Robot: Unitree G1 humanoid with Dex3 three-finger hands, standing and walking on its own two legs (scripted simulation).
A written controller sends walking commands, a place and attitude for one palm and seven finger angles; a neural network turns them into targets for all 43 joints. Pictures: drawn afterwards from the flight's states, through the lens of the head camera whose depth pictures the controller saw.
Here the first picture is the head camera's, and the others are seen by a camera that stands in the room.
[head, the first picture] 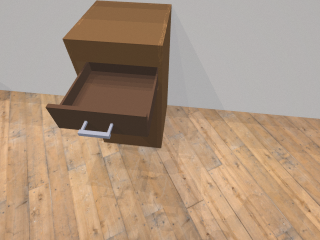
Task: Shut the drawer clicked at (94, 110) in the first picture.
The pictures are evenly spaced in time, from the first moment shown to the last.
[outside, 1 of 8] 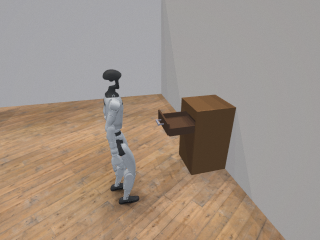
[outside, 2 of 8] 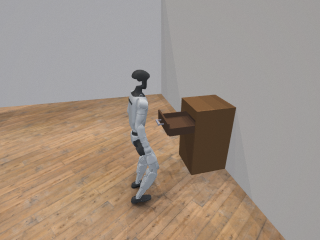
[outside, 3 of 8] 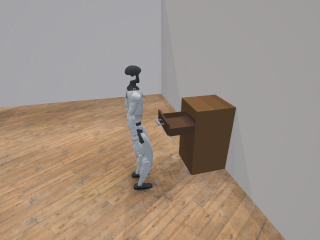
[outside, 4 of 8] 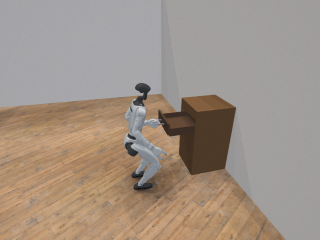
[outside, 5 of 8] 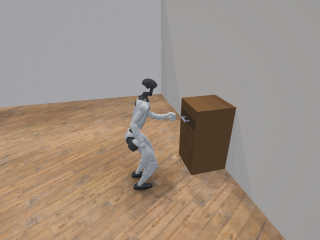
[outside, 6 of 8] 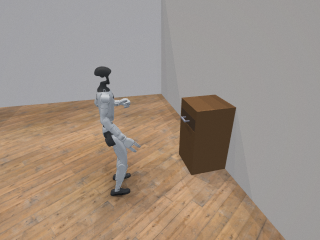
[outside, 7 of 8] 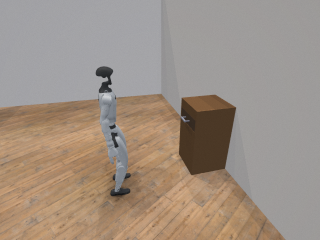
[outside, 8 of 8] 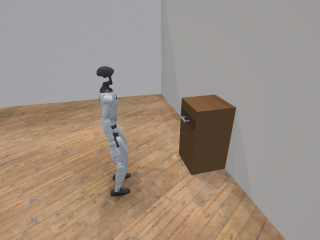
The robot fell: no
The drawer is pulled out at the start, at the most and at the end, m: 0.30 0.30 0.00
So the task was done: yes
